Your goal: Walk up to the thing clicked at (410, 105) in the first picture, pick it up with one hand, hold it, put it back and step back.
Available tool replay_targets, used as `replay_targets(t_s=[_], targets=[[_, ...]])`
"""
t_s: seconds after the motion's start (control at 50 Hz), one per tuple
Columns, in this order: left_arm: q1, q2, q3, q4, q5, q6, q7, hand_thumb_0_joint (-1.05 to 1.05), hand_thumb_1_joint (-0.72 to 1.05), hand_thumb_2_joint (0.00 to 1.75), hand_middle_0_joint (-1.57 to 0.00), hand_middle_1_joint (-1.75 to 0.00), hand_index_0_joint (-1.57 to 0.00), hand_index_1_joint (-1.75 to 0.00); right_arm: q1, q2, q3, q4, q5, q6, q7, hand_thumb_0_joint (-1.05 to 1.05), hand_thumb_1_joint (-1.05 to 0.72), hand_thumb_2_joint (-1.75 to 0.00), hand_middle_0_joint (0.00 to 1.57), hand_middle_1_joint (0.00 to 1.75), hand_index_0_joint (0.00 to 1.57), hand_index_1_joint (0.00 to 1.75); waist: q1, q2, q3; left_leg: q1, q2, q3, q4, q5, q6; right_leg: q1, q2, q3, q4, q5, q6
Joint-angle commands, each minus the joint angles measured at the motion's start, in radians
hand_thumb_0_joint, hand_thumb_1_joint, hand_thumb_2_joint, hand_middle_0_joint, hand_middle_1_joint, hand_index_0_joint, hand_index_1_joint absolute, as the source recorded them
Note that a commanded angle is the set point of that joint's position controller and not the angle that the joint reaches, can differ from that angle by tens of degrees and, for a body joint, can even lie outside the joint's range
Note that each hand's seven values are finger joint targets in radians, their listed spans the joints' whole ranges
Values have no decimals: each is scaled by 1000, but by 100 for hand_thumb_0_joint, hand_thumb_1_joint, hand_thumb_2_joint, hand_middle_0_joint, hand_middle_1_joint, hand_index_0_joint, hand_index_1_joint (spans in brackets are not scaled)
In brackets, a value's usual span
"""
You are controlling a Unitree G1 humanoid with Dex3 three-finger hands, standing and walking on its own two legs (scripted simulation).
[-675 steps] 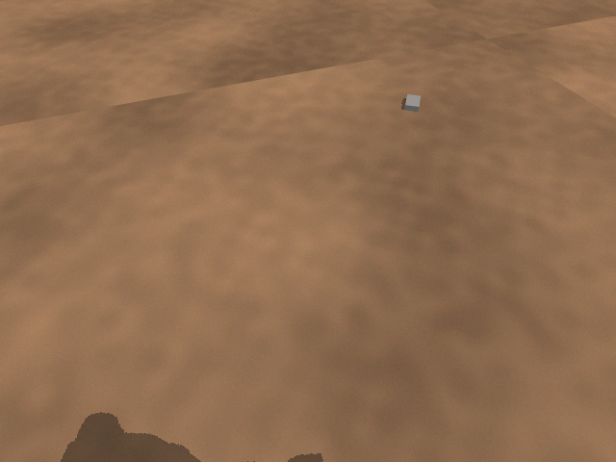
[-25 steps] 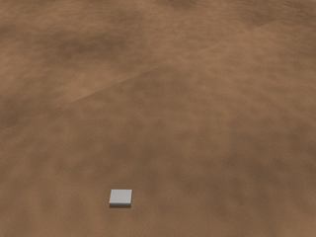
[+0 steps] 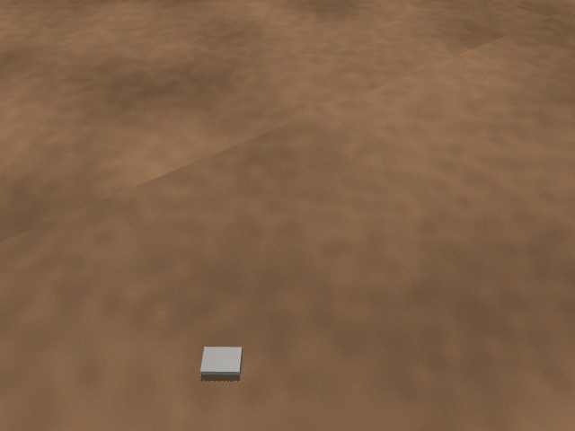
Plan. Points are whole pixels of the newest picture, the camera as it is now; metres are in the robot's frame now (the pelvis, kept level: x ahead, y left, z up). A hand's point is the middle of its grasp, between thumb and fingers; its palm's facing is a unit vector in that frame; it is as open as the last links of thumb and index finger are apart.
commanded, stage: stand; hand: left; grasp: from above
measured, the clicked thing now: (222, 360) +0.47 +0.26 -0.76
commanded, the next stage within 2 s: rise first in 0.74 s
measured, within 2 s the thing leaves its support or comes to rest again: neither
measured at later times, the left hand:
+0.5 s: hand out of the picture +0.06 +0.25 -0.16, palm faces -0.04 -0.94 -0.34, open 7.4 cm
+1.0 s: hand out of the picture +0.13 +0.25 -0.16, palm faces +0.02 -0.94 -0.33, open 8.1 cm
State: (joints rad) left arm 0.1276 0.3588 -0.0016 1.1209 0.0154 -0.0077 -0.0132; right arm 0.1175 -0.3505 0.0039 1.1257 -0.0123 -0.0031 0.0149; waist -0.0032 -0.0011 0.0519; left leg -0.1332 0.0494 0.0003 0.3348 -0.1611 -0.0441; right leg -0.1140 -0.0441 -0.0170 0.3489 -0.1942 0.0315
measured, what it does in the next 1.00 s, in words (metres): stands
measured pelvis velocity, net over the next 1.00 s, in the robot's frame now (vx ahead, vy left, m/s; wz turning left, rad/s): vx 0.00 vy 0.00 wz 0.01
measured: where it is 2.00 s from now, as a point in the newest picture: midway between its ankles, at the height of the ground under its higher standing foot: outside the picture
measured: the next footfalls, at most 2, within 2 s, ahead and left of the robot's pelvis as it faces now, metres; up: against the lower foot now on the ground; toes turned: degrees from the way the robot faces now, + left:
none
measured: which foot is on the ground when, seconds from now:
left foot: down 0.00-1.00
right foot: down 0.00-1.00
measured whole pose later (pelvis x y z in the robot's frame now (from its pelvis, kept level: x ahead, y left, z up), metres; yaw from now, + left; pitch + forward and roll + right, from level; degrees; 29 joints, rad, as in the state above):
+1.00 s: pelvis +0.00 +0.00 -0.01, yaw +0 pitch +2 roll +0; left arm -0.01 0.33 0.09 1.08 0.03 -0.03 -0.01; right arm 0.18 -0.30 0.00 0.89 0.04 -0.04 -0.03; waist -0.01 0.00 0.06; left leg -0.30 0.05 -0.01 0.47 -0.21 -0.04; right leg -0.27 -0.04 -0.02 0.48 -0.24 0.03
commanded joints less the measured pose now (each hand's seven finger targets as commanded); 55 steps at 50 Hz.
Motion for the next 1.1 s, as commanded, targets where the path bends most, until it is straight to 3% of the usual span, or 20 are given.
replay_targets(t_s=[0.0,0.16,0.28,0.8,0.82,0.84,0.86,0.88,0.9,0.94,0.98,1.02,1.04,1.06,1.08], targets=[[-28,212,43,-61,-4,-20,17,0,90,90,-20,-30,-20,-30,-33,-213,-44,-58,3,-21,-18,0,-90,-90,20,30,20,30,3,-2,-58,22,87,-63,-42,112,52,-16,-93,62,-69,97,-44],[-28,214,43,-65,-5,-23,17,0,90,90,-20,-30,-20,-30,-31,-215,-47,-59,3,-19,-16,0,-90,-90,20,30,20,30,-1,1,-63,26,85,-61,-38,102,54,-10,-94,65,-72,100,-46],[-26,218,45,-64,-4,-20,17,0,90,90,-20,-30,-20,-30,-34,-210,-47,-58,2,-18,-15,0,-90,-90,20,30,20,30,2,6,-40,6,81,-65,-55,46,51,-30,-87,64,-82,20,-49],[-28,216,43,-66,-6,-19,16,0,90,90,-20,-30,-20,-30,-22,-213,-44,-56,1,-22,-18,0,-90,-90,20,30,20,30,-1,3,-62,20,86,-63,-46,103,51,-18,-93,68,-63,89,-48],[-25,218,44,-68,-4,-18,17,0,82,96,-15,-38,-15,-38,-31,-213,-46,-59,2,-21,-18,0,-91,-90,20,30,20,30,3,0,-65,30,89,-65,-44,110,51,-20,-91,63,-59,85,-50],[-376,32,40,-418,-54,-115,32,0,74,93,-23,-46,-21,-46,-35,-42,-4,-348,72,-76,-40,0,-98,-92,20,30,20,30,-108,45,0,-93,-60,69,23,-73,46,-223,31,-1,-19,-1,-33],[-452,89,63,-357,-46,-107,38,0,66,94,-23,-54,-19,-54,22,-75,-11,-293,72,-79,-51,0,-94,-91,20,30,20,30,-81,0,-38,-75,-55,62,31,-85,48,-170,32,-17,-13,-21,-31],[-293,185,130,-173,-28,-65,46,0,58,95,-21,-59,-18,-62,46,-103,-21,-276,70,-70,-57,0,-93,-91,20,30,20,30,-62,-29,-15,-115,-64,64,43,-110,52,-176,37,-27,-13,-64,-33],[-231,202,151,-118,-18,-52,35,0,50,94,-19,-66,-17,-69,55,-107,-37,-298,70,-63,-56,0,-91,-90,20,30,20,30,-34,-40,-20,-141,-55,59,67,-83,49,-183,43,-33,15,-58,-36],[-307,257,177,-135,22,-54,19,0,34,91,-17,-78,-17,-78,87,-106,-66,-326,61,-70,-69,0,-89,-90,20,30,20,30,-25,-32,-141,-136,-58,54,118,-17,52,-176,37,-24,67,19,-33],[-215,250,196,-56,82,-30,-5,0,21,88,-15,-89,-17,-87,108,-98,-81,-356,42,-78,-66,0,-90,-90,20,30,20,30,-19,-39,-206,-183,-63,44,185,40,52,-181,33,-23,139,85,-32],[-110,232,226,-50,133,-6,-22,0,5,89,-14,-94,-16,-92,121,-86,-100,-392,30,-78,-53,0,-91,-90,20,30,20,30,30,18,-272,-200,-72,47,224,96,40,-177,36,-21,186,112,-42],[-104,203,218,-87,137,5,-22,0,-3,89,-12,-96,-15,-93,122,-82,-105,-419,29,-78,-50,0,-90,-90,20,30,20,30,27,40,-306,-195,-75,49,236,103,37,-180,37,-18,199,116,-41],[-126,217,232,-156,140,18,-12,0,-11,90,-11,-99,-14,-97,114,-78,-106,-437,29,-79,-48,0,-89,-89,20,30,20,30,33,58,-325,-194,-74,47,237,113,34,-181,38,-20,207,119,-40],[-116,196,222,-175,141,39,-5,0,-18,91,-11,-101,-13,-98,108,-75,-103,-457,32,-79,-45,0,-89,-89,20,30,20,30,32,79,-295,-215,-70,45,239,100,28,-214,42,-25,215,96,-43]])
